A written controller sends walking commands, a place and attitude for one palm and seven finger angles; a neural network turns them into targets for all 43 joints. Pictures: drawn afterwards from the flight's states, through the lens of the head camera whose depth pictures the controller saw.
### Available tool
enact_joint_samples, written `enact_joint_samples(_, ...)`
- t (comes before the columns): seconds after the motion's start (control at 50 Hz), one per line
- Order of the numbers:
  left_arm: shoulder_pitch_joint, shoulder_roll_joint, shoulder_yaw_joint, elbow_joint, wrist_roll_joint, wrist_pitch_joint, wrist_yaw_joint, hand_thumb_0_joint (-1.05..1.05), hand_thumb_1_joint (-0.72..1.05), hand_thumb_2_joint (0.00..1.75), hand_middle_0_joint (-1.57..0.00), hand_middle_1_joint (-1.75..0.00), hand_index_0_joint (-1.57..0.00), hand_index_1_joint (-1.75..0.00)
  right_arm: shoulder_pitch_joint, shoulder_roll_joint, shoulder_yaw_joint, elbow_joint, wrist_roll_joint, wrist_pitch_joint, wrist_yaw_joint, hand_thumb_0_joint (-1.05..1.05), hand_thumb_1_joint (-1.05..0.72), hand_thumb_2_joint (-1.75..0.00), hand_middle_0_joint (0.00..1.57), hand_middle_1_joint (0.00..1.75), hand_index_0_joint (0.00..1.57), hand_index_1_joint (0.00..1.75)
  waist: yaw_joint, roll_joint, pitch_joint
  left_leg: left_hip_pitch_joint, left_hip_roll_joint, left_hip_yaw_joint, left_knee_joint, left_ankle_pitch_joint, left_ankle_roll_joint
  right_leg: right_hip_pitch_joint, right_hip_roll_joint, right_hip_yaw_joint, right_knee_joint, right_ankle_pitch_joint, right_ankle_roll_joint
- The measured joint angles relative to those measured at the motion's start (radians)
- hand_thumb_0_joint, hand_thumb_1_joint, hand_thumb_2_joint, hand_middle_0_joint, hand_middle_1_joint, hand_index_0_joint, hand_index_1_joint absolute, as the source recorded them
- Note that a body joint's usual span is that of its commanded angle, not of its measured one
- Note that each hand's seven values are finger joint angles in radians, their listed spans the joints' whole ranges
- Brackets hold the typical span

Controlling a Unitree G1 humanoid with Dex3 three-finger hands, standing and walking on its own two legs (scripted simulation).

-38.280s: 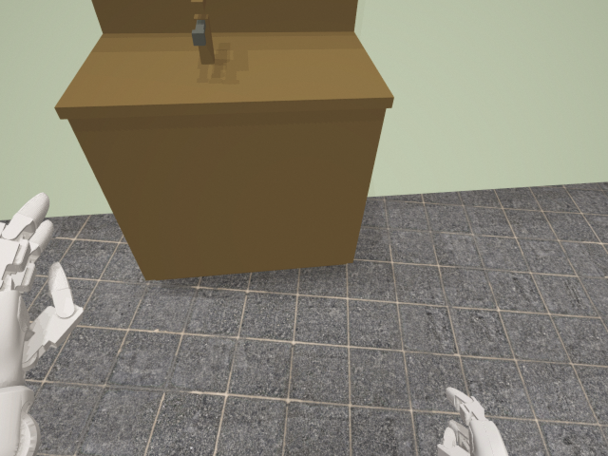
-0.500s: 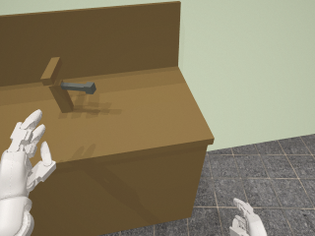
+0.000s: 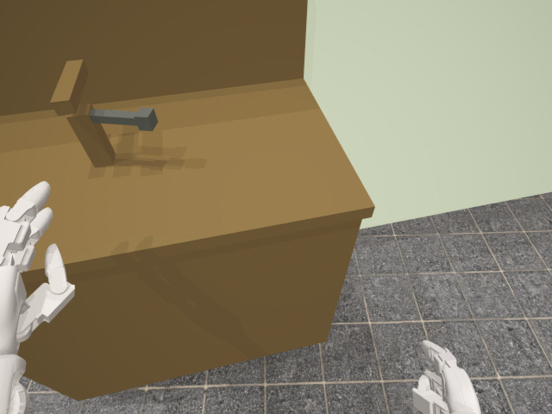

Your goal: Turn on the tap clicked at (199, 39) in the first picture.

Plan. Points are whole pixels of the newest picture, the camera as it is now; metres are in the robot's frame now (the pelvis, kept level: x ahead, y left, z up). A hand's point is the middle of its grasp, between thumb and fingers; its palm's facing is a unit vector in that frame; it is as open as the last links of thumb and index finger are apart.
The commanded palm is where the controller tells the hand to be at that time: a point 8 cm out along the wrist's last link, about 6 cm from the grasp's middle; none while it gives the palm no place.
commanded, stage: step back with the hand held close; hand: left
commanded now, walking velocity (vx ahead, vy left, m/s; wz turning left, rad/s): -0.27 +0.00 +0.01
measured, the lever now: (146, 119) +0.54 +0.27 +0.14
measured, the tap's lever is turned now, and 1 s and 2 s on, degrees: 70 70 70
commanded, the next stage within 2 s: stop stepping back and stand still in 0.96 s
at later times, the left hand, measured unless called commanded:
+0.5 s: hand (17, 333) +0.16 +0.27 +0.16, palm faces +0.40 -0.84 -0.37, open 7.4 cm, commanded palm +0.10 +0.31 +0.18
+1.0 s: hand out of the picture +0.11 +0.26 +0.17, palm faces +0.27 -0.90 -0.35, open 7.4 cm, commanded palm +0.05 +0.30 +0.18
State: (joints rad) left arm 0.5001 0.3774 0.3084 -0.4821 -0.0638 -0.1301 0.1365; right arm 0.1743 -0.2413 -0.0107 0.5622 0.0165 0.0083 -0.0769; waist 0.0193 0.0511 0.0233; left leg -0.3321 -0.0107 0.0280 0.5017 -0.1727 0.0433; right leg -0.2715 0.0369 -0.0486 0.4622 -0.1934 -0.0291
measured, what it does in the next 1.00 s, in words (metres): walks backwards: right foot, then left foot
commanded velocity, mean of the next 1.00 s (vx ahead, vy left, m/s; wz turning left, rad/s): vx -0.36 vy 0.00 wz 0.02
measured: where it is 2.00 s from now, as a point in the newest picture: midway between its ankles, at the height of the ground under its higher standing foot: outside the picture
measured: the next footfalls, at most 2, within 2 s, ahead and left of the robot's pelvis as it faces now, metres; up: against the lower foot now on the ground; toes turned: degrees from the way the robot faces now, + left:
right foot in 0.76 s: -0.14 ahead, -0.10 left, +0.00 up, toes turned +1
left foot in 0.88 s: +0.01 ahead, +0.09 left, +0.00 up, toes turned -2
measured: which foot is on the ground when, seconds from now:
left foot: down 0.00-0.76, up 0.78-0.86, down 0.88-1.00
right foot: down 0.00-0.46, up 0.48-0.74, down 0.76-0.92, up 0.94-1.00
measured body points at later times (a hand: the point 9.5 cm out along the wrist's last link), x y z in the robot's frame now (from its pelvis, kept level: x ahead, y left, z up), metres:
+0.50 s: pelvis -0.05 +0.03 -0.01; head -0.03 +0.05 +0.43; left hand +0.13 +0.31 +0.18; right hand +0.12 -0.21 -0.09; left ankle +0.05 +0.09 -0.74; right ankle +0.01 -0.10 -0.72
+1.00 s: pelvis -0.13 +0.03 +0.00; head -0.12 +0.06 +0.45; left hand +0.09 +0.30 +0.18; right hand +0.04 -0.20 -0.07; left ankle -0.03 +0.09 -0.74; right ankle -0.17 -0.10 -0.71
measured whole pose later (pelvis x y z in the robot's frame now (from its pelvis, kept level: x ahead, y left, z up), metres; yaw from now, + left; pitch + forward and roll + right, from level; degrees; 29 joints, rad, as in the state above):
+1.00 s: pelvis -0.13 +0.03 +0.00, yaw -4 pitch +1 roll -2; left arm 0.43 0.43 0.33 -0.52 -0.08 -0.12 0.12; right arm 0.12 -0.18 0.01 0.61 0.00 -0.03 -0.05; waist -0.01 -0.03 0.01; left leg -0.37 -0.02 0.05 0.41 -0.05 0.08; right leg -0.31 0.07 0.08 0.74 -0.47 0.00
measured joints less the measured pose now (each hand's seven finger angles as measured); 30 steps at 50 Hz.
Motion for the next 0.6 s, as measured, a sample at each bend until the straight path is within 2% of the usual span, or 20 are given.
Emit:
enact_joint_samples(0.16,-0.016,-0.013,0.014,-0.006,0.021,-0.008,0.018,0.01,0.89,0.9,-0.21,-0.31,-0.21,-0.3,0.015,0.015,0.017,0.001,-0.005,-0.019,-0.005,0.01,-0.9,-0.9,0.2,0.3,0.2,0.3,0.003,-0.003,-0.002,-0.037,-0.011,0.003,0.012,0.02,0.015,-0.044,-0.006,0.01,0.031,0.009,0.018)
enact_joint_samples(0.24,-0.032,-0.022,0.017,0.003,0.033,-0.007,0.018,0.01,0.89,0.9,-0.21,-0.31,-0.21,-0.3,0.019,0.022,0.022,0.004,-0.008,-0.024,-0.003,0.01,-0.9,-0.9,0.2,0.3,0.2,0.3,0.004,-0.004,0.002,-0.056,-0.015,-0.002,0.034,0.004,0.016,-0.059,-0.005,0.015,0.048,0.013,0.011)
enact_joint_samples(0.32,-0.027,-0.029,0.008,-0.019,0.025,-0.005,0.027,0.01,0.89,0.9,-0.21,-0.31,-0.21,-0.3,0.016,0.026,0.023,0.018,-0.007,-0.025,0.005,0.01,-0.9,-0.9,0.2,0.3,0.2,0.3,0.003,-0.01,0.003,-0.093,-0.011,-0.006,0.089,-0.062,-0.004,-0.077,-0.001,0.01,0.057,0.018,0.004)
enact_joint_samples(0.4,-0.027,-0.023,-0.01,-0.064,0.013,-0.004,0.036,0.01,0.89,0.9,-0.21,-0.31,-0.21,-0.3,0.011,0.023,0.017,0.033,-0.004,-0.021,0.01,0.01,-0.9,-0.9,0.2,0.3,0.2,0.3,-0.015,-0.03,0.013,-0.113,-0.009,-0.017,0.139,-0.074,-0.027,-0.096,-0.008,0.0,0.095,0.008,0.01)
enact_joint_samples(0.46,-0.025,0.0,-0.001,-0.093,0.011,-0.013,0.037,0.01,0.89,0.9,-0.22,-0.31,-0.21,-0.3,0.007,0.02,0.015,0.031,-0.003,-0.018,0.004,0.01,-0.9,-0.9,0.2,0.3,0.2,0.3,-0.024,-0.047,0.024,-0.118,-0.009,-0.004,0.132,0.011,0.014,-0.114,-0.016,-0.001,0.13,-0.007,0.021)
enact_joint_samples(0.5,-0.027,0.012,0.022,-0.091,0.024,-0.02,0.035,0.01,0.89,0.9,-0.22,-0.31,-0.21,-0.3,0.004,0.025,0.012,0.033,-0.013,-0.026,0.0,0.01,-0.9,-0.9,0.2,0.3,0.2,0.3,-0.023,-0.048,0.03,-0.114,-0.008,0.001,0.114,0.016,0.036,-0.144,0.006,0.037,0.237,-0.103,0.033)
enact_joint_samples(0.54,-0.044,0.024,0.041,-0.075,0.034,-0.019,0.03,0.01,0.89,0.9,-0.22,-0.31,-0.21,-0.3,0.012,0.039,0.004,0.04,-0.023,-0.041,0.0,0.01,-0.9,-0.9,0.2,0.3,0.2,0.3,-0.024,-0.038,0.026,-0.102,-0.006,-0.013,0.059,0.049,0.039,-0.157,0.036,0.067,0.397,-0.163,0.035)
enact_joint_samples(0.6,-0.044,0.024,0.061,-0.065,0.024,-0.022,0.036,0.01,0.89,0.9,-0.22,-0.31,-0.21,-0.3,0.024,0.061,0.008,0.061,-0.025,-0.059,0.012,0.01,-0.91,-0.9,0.2,0.3,0.2,0.3,-0.004,-0.035,-0.006,-0.078,0.004,-0.017,-0.055,0.119,0.034,-0.11,0.048,0.07,0.455,-0.229,0.032)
